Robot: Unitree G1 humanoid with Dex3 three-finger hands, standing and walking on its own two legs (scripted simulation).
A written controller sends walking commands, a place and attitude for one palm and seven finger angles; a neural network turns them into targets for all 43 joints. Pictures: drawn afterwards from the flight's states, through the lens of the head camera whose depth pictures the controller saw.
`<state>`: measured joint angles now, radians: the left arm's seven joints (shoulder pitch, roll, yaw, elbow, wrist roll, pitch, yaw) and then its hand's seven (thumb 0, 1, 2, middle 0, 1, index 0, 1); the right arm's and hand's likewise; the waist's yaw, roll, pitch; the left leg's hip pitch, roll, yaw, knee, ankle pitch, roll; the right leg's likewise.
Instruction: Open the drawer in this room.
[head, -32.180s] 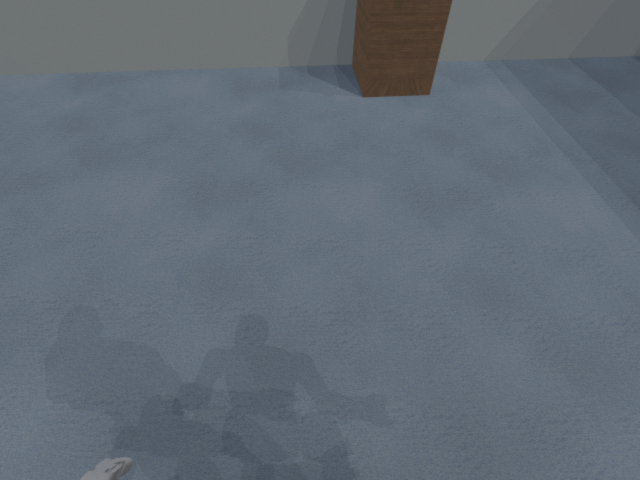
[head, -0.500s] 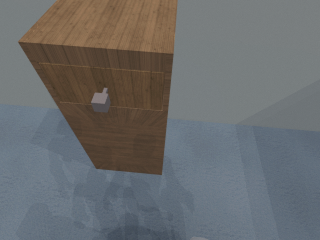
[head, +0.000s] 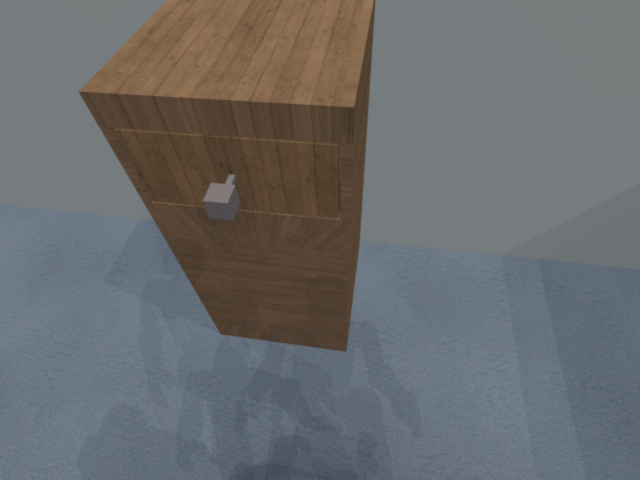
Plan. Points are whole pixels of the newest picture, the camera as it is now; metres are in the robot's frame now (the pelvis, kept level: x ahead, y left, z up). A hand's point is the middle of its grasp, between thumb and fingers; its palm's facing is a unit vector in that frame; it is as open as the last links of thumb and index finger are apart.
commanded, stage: come to a stop and stand still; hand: left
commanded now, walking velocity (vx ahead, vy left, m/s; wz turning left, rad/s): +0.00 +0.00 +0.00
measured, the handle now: (226, 193) +0.55 +0.23 -0.01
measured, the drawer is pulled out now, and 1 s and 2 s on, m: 0.00 0.00 0.00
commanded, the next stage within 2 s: look again from close up in 0.64 s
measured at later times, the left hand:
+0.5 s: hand out of the picture +0.04 +0.22 -0.18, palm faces +0.00 -0.98 -0.21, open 7.3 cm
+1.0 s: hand out of the picture +0.03 +0.23 -0.18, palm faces -0.01 -0.97 -0.24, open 7.3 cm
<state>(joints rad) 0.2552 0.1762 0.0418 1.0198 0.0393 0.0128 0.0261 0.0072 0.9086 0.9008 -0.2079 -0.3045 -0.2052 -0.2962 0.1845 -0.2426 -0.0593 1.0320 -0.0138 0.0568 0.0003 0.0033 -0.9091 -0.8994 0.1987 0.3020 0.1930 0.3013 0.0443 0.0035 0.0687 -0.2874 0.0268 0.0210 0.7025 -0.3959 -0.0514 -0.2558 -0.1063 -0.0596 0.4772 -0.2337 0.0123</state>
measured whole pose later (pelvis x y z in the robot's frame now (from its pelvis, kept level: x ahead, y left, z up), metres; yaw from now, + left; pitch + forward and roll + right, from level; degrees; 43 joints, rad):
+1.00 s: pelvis +0.01 +0.05 -0.01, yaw -1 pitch -1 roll +0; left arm 0.27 0.15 -0.01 1.10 0.01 0.00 0.04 0.01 0.91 0.90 -0.20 -0.30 -0.20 -0.30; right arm 0.30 -0.17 0.01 1.06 -0.02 -0.01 -0.04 0.01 -0.92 -0.90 0.20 0.30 0.20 0.30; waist -0.01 0.05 0.04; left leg -0.14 0.01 0.07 0.53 -0.36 0.02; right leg -0.20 -0.05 -0.03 0.55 -0.33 0.03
